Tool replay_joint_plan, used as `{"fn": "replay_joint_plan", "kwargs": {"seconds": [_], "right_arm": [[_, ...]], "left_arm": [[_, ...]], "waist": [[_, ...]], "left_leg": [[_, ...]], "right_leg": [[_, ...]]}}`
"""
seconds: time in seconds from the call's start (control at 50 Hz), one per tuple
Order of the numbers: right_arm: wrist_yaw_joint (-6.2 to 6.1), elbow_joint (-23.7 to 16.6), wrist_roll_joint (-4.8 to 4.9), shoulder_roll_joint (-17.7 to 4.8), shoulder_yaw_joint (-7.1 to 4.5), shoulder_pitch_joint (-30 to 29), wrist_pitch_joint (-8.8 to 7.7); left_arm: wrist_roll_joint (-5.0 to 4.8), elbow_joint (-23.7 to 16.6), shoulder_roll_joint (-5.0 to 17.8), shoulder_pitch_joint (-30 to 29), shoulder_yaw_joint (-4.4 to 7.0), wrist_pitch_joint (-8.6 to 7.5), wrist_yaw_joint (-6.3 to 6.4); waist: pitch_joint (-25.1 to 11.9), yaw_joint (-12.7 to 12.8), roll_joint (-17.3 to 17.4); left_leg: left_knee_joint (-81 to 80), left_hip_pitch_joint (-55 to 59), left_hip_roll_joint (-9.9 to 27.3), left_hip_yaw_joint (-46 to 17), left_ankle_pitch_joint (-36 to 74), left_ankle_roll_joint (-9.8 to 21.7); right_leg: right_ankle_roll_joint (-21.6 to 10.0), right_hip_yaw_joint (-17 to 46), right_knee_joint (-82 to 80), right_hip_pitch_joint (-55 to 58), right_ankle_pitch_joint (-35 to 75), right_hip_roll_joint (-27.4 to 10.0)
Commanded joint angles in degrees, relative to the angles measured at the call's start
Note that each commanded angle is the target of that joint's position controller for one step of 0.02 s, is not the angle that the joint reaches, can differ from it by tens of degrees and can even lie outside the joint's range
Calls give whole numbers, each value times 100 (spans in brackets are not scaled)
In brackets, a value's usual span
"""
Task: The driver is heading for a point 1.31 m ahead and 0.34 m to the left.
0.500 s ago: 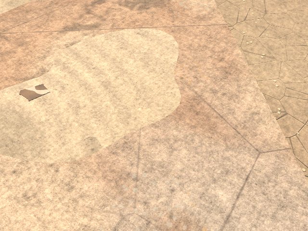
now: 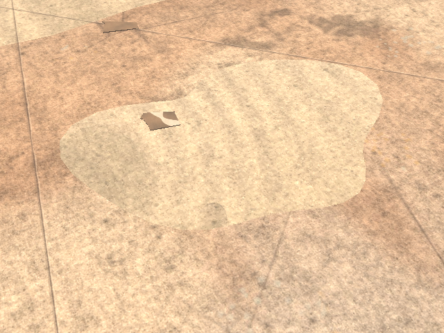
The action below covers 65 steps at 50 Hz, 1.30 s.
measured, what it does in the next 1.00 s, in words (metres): steps on the spot, turning left: left foot, then right foot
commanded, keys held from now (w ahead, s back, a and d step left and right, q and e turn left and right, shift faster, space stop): q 0.68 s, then no key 0.02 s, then w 0.30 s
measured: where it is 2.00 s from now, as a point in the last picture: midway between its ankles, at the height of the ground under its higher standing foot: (131, 318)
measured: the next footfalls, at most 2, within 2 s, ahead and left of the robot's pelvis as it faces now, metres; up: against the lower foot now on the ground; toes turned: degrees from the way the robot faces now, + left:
left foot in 0.08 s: +0.04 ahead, +0.13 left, +0.00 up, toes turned +6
right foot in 0.62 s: +0.11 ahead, -0.08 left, +0.00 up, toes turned +28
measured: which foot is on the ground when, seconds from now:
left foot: up 0.00-0.06, down 0.08-0.62, up 0.64-1.00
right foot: down 0.00-0.08, up 0.10-0.60, down 0.62-1.00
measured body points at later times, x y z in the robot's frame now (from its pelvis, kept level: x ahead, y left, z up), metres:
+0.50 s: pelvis +0.02 +0.03 +0.00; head +0.05 +0.06 +0.45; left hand +0.10 +0.35 -0.10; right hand +0.24 -0.20 -0.08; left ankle +0.00 +0.12 -0.74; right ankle +0.08 -0.12 -0.70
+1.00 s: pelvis +0.05 +0.05 +0.00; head +0.07 +0.06 +0.45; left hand -0.03 +0.33 -0.12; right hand +0.33 -0.10 -0.09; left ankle -0.01 +0.15 -0.74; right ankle +0.08 -0.10 -0.74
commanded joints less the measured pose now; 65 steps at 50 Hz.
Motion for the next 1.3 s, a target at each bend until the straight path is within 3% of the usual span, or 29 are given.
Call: {"fn": "replay_joint_plan", "kwargs": {"seconds": [0.02,0.06,0.08,0.1,0.12,0.14,0.18,0.2,0.24,0.36,0.5,0.58,0.6,0.62,0.64,0.66,0.68,0.72,0.8,0.9,0.96,1.0,1.02,1.04,1.06,1.08,1.12,1.2,1.3], "right_arm": [[104,-443,-1,-494,-131,143,-20],[140,-328,-16,-498,-178,498,-13],[99,-278,-41,-715,-259,693,-19],[-26,-394,-51,-1434,-418,800,-42],[17,-590,-256,-1591,-397,662,-167],[51,-588,-313,-1369,-339,535,-294],[1,-613,-111,-1025,-250,8,-383],[-36,-636,-35,-912,-197,-128,-370],[-99,-653,-57,-818,-147,-37,-347],[-191,-665,-37,-994,-208,163,-286],[-116,-776,-25,-1078,-261,-24,-209],[-132,-867,97,-1007,-252,-318,-145],[-152,-893,100,-873,-215,-269,-141],[-131,-868,3,-554,-133,96,-153],[-130,-981,51,-747,-208,162,-204],[-129,-865,-42,-1188,-346,348,-240],[-115,-734,8,-1321,-426,369,-214],[-146,-605,-26,-1004,-370,384,-108],[-38,-843,22,-533,-156,-177,-231],[75,-828,-39,-329,8,-356,-492],[128,-642,22,-398,-14,60,-603],[80,-358,50,-523,-88,858,-617],[22,-252,27,-776,-154,1552,-629],[32,-281,-45,-1554,-324,1796,-638],[68,-260,-74,-1221,-251,1755,-734],[84,-288,-78,-862,-122,1475,-809],[108,-328,-87,-591,-23,1098,-863],[59,-299,-91,-591,-3,1028,-861],[-7,-16,-45,-787,-43,1391,-847]], "left_arm": [[-109,-316,1119,-199,323,-56,-19],[-226,-223,1077,-221,328,-34,-23],[-203,-64,878,118,291,-19,-43],[79,-198,495,234,177,-4,-82],[84,-474,632,-363,210,-10,-8],[-19,-482,841,-563,276,11,37],[-35,-290,887,-327,342,46,128],[0,-257,914,-234,364,56,154],[-43,-248,823,-112,357,16,118],[-90,-347,666,-393,277,-39,57],[-153,-389,736,-399,283,-173,-83],[-166,-284,750,24,323,-266,-175],[-124,-245,892,157,372,-265,-162],[-28,-333,1242,139,428,-220,-121],[152,-323,1472,89,456,-178,-142],[108,-426,1202,-45,394,-194,-131],[56,-497,893,-295,302,-194,-98],[-80,-478,755,-341,241,-172,-67],[-93,-264,858,361,231,-148,-19],[-179,-152,1165,512,291,-240,-135],[-296,-63,1248,575,287,-236,-229],[-259,-11,889,587,149,-272,-272],[-145,-109,430,384,-14,-323,-319],[-128,-491,272,240,-65,-442,-297],[-263,-506,832,56,94,-512,-254],[-340,-464,1007,144,157,-538,-285],[-230,-345,925,164,157,-567,-322],[-135,-339,614,18,69,-542,-412],[-185,-600,359,-876,-89,-557,-486]], "waist": [[-922,-57,-1005],[-920,-280,-864],[-841,-276,-355],[-788,-74,1504],[-799,-390,1545],[-775,-431,954],[-640,-133,573],[-651,-60,643],[-875,-22,673],[-836,-195,677],[-809,-237,812],[-914,53,785],[-977,60,607],[-1167,-177,-543],[-795,-273,-1675],[-765,-256,-1229],[-662,-311,-908],[-576,-234,-714],[-411,236,-1100],[-233,297,-1065],[-170,13,-920],[-446,-407,-680],[-799,-714,37],[-849,-696,1468],[-508,-797,980],[-107,-607,894],[145,-435,682],[75,-315,452],[250,-566,422]], "left_leg": [[-747,527,-32,246,186,229],[-1887,1274,-246,427,965,526],[-2495,1864,-167,13,1658,758],[-2784,2681,1391,-2114,3673,1413],[-3003,2068,2047,-3063,3848,2440],[-3118,1922,1751,-2655,3252,2370],[-3044,1894,1176,-2036,2610,1759],[-3018,1836,1059,-1896,2841,1676],[-2960,1918,914,-1793,3255,1695],[-2861,2206,791,-2148,2742,1698],[-2654,1817,683,-2911,2842,1750],[-2265,1716,363,-3110,2973,1433],[-2016,1311,127,-2938,2240,1171],[-919,607,-454,-2174,343,822],[121,-550,-1226,-1198,-1659,480],[1332,-689,-745,-1127,-1597,215],[1753,-688,-621,-1065,-1177,117],[2077,-876,-579,-961,-485,-45],[978,-1176,-423,-510,-17,-43],[-896,38,-211,49,-114,203],[-2149,1175,-353,273,670,462],[-2574,2676,-324,102,912,656],[-2910,3606,554,-1067,552,905],[-3479,3933,1835,-3296,-521,1768],[-3742,3502,2007,-3805,-1169,2200],[-3804,3315,1763,-3322,-1387,2065],[-3961,3021,1330,-2490,-419,1798],[-4152,2600,937,-1346,1754,1676],[-4253,2089,767,-682,2120,1535]], "right_leg": [[-1166,976,-545,762,1438,-1556],[-773,658,-14,483,998,-1377],[-314,272,671,-49,265,-1081],[383,-367,2513,-1609,-2096,-279],[519,544,3652,-2262,-3057,315],[446,941,4116,-2296,-2687,196],[380,1104,4012,-2351,-1738,75],[428,1107,4028,-2247,-1458,100],[500,1105,4137,-2019,-1111,231],[641,1235,2643,-1843,-873,362],[540,1318,1443,-870,-1193,578],[335,1189,-256,135,-248,601],[187,1348,-638,773,461,227],[-275,2356,-665,1467,1425,-925],[-1293,3547,-734,1311,2494,-1829],[-1648,3523,-720,1084,2427,-2131],[-1431,2900,-644,944,2124,-1738],[-1101,2261,-669,1005,1159,-1179],[-1130,2195,-1291,1403,-1344,-938],[-1136,1902,-1461,889,-1104,-1005],[-1119,1782,-1252,332,-1110,-1012],[-804,1505,-572,-445,-995,-788],[-393,938,876,-1156,-1169,-309],[-39,403,2530,-2617,-2114,333],[-33,897,3560,-3118,-2412,104],[-137,1031,3833,-3387,-1851,-132],[-164,984,3667,-3384,-983,-322],[129,760,2899,-2931,161,-321],[220,537,1149,-2056,1309,-21]]}}
Keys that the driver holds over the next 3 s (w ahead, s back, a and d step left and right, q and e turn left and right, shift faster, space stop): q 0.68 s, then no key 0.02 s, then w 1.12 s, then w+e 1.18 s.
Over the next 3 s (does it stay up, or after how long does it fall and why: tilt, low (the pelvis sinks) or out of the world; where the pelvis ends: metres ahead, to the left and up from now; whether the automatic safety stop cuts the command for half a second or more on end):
stays up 1.03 0.45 -0.01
